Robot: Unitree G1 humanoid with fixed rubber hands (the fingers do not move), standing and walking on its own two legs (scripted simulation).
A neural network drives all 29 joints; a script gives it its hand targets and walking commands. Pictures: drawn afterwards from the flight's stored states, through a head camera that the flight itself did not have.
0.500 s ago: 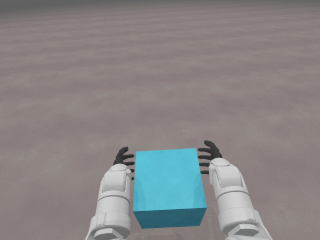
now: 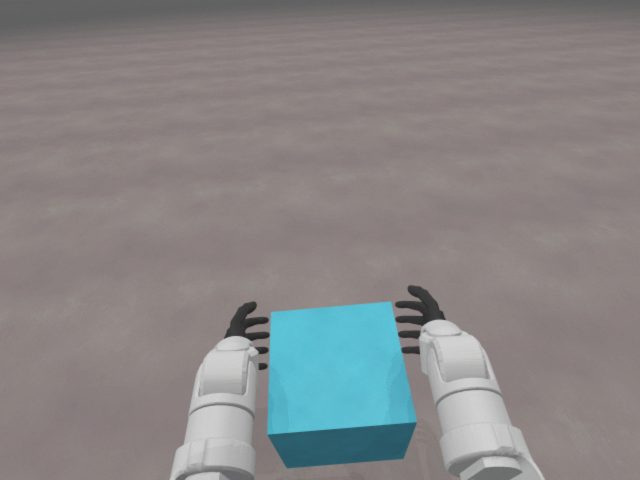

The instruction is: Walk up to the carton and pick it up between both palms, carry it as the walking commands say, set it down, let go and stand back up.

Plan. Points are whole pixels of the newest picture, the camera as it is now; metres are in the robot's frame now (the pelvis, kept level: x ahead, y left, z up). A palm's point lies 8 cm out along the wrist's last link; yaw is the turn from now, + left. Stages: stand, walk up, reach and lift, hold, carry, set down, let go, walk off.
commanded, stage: hold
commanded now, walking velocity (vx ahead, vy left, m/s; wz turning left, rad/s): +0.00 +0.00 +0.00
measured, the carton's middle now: (338, 386) +0.29 +0.00 -0.04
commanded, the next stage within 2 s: carry in 1.22 s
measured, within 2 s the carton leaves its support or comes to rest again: neither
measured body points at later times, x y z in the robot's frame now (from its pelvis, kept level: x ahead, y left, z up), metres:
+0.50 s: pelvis +0.00 +0.01 +0.00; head -0.08 +0.01 +0.44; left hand +0.31 +0.14 +0.04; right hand +0.31 -0.12 +0.05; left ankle +0.04 +0.13 -0.74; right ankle +0.04 -0.13 -0.74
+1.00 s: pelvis +0.01 +0.00 +0.00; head -0.06 -0.01 +0.45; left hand +0.30 +0.14 +0.04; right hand +0.31 -0.13 +0.05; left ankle +0.04 +0.13 -0.74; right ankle +0.04 -0.13 -0.74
